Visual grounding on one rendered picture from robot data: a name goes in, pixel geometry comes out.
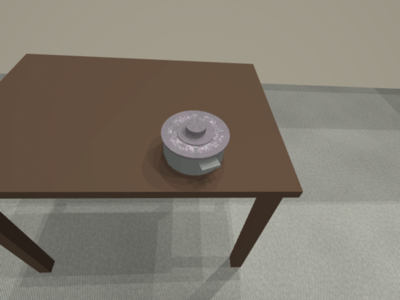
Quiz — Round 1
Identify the table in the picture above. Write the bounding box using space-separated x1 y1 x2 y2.
0 54 303 273

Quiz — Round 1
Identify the knob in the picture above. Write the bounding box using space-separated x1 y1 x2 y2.
186 118 206 136

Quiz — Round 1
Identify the pot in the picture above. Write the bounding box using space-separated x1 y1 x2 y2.
163 144 224 176

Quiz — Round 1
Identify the lid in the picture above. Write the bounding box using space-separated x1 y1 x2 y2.
161 111 230 160

